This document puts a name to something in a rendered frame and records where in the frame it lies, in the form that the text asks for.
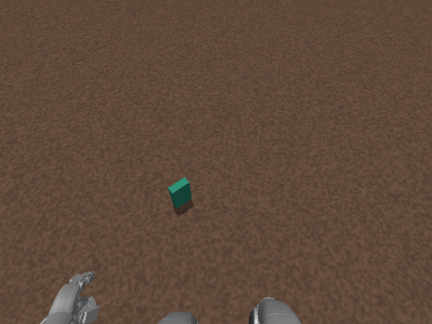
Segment left robot hand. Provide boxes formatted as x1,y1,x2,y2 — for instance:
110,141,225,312
48,271,100,324

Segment carton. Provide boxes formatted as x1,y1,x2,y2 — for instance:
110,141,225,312
168,178,192,208

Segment left robot arm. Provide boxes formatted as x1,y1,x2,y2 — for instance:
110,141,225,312
40,311,75,324

